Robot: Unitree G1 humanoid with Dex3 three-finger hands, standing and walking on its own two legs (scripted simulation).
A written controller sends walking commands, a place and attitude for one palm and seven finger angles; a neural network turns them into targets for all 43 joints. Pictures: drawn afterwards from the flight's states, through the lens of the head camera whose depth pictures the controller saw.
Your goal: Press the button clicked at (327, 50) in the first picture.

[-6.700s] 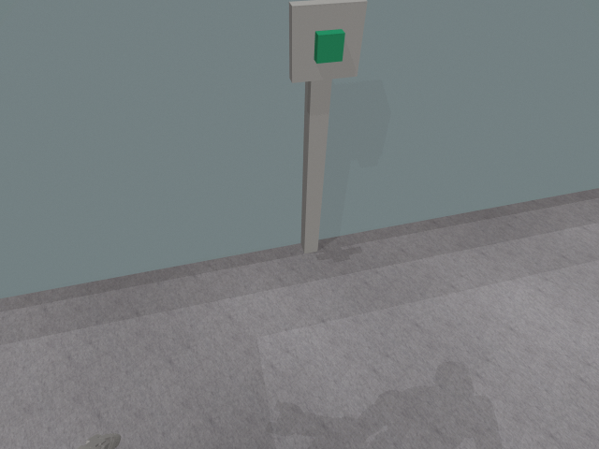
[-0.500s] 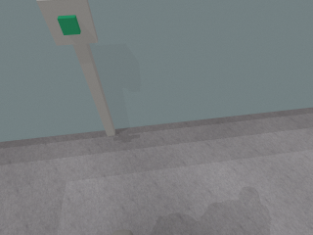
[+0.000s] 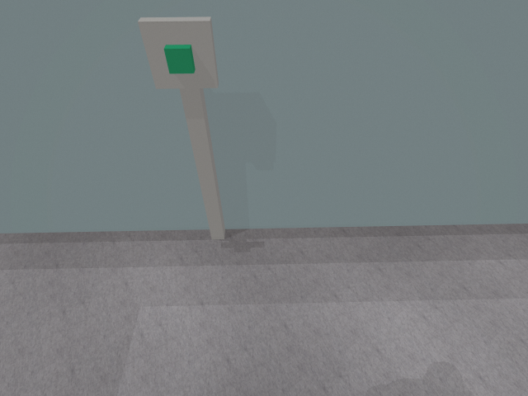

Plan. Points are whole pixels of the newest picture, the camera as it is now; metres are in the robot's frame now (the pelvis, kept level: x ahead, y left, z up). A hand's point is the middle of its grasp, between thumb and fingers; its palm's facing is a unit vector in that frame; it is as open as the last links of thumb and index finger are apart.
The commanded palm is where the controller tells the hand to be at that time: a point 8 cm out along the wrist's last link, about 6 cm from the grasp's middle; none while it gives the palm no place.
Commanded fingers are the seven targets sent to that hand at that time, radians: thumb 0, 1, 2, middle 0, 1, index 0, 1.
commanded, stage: take the last steps up to it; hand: left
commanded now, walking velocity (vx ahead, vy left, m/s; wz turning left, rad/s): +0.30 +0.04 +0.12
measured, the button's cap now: (180, 58) +0.89 +0.27 +0.11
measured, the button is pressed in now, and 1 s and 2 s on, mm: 0 0 0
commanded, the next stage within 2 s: come to a stop and stand still in 1.10 s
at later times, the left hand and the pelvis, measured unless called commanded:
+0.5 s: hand out of the picture -0.03 +0.17 -0.17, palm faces +0.21 -0.97 -0.13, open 7.4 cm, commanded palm none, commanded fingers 0.00 0.90 0.90 -0.20 -0.30 -0.20 -0.30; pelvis +0.12 +0.06 -0.02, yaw +5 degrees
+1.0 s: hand (167, 277) +0.39 +0.24 -0.16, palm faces -0.01 -0.97 -0.23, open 7.4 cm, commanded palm none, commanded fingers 0.00 0.90 0.90 -0.20 -0.30 -0.20 -0.30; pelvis +0.28 +0.05 -0.01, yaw +1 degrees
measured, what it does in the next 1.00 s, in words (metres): walks ahead: right foot, then left foot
